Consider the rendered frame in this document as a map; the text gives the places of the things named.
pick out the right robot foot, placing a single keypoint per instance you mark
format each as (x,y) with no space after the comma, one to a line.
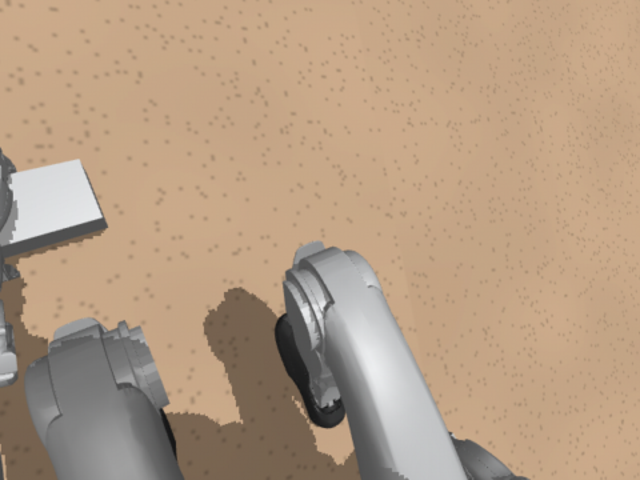
(327,417)

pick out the right robot hand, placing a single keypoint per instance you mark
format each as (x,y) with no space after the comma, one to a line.
(478,463)

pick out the left robot foot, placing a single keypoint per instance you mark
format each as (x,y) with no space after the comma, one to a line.
(169,431)

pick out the left robot arm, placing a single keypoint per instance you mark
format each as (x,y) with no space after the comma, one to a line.
(8,362)

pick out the left robot hand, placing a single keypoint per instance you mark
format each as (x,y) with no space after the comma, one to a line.
(6,199)

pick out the carton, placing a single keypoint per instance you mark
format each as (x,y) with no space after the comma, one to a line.
(50,204)

